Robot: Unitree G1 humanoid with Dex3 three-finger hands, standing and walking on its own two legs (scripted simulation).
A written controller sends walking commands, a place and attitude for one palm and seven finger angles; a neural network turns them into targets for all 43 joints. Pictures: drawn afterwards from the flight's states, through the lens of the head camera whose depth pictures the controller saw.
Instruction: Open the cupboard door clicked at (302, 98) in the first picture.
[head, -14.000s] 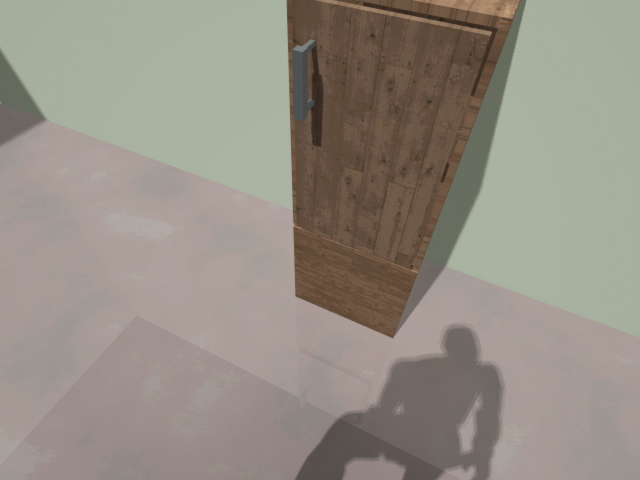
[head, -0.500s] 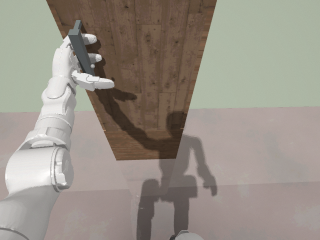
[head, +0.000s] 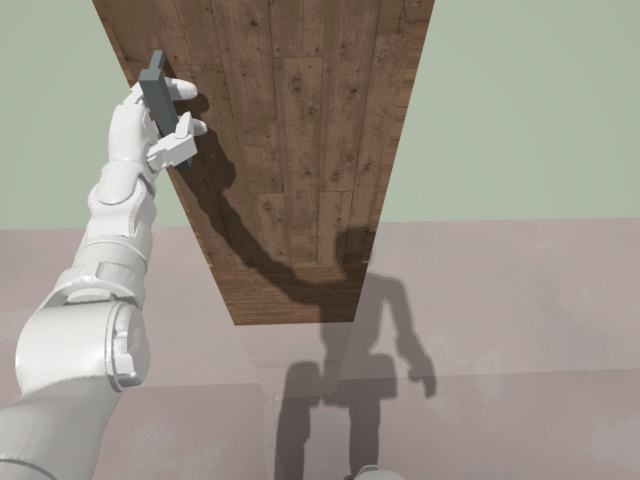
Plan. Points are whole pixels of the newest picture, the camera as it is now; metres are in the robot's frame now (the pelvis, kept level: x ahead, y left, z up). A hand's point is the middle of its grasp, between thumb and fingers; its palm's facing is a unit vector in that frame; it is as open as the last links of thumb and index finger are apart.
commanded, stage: close the thumb around the handle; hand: left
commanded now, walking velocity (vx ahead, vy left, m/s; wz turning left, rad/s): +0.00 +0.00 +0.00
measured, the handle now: (171, 113) +0.55 +0.16 +0.14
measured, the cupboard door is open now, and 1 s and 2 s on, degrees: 2 36 46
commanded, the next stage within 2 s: pull the door open along its arc in 0.04 s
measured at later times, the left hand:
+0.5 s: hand (190, 162) +0.46 +0.13 +0.13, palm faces -0.06 -1.00 +0.01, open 5.6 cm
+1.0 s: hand (259, 244) +0.34 +0.05 +0.14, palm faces +0.35 -0.94 +0.02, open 5.7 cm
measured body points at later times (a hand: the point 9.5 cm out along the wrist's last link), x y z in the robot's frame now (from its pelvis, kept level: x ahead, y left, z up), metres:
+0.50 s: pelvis +0.01 +0.00 +0.01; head +0.05 -0.02 +0.45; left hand +0.46 +0.18 +0.13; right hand +0.04 -0.26 -0.11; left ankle -0.03 +0.09 -0.71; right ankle +0.01 -0.10 -0.71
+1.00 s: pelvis +0.00 -0.02 +0.02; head +0.00 -0.04 +0.47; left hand +0.32 +0.09 +0.14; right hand +0.20 -0.22 -0.07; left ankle -0.03 +0.09 -0.71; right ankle +0.01 -0.10 -0.71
